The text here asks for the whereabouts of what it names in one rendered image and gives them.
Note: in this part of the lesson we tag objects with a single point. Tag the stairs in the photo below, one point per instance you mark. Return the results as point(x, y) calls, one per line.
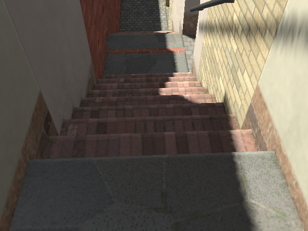
point(144, 33)
point(149, 114)

